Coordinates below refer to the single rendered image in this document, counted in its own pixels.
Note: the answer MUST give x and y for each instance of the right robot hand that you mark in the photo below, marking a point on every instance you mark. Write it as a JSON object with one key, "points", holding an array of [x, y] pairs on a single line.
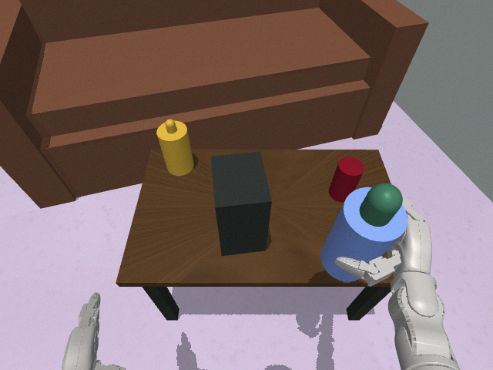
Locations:
{"points": [[412, 251]]}

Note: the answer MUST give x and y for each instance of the coffee table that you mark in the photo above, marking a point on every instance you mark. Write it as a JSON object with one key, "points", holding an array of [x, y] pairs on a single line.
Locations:
{"points": [[174, 240]]}

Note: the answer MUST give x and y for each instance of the sofa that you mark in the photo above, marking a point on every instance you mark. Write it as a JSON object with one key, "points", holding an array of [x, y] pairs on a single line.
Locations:
{"points": [[85, 84]]}

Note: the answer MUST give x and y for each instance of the right robot arm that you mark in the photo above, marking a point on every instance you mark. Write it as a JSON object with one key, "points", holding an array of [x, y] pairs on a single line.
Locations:
{"points": [[418, 313]]}

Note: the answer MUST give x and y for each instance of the left robot hand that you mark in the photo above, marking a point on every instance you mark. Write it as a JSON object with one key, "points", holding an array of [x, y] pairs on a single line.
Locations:
{"points": [[83, 343]]}

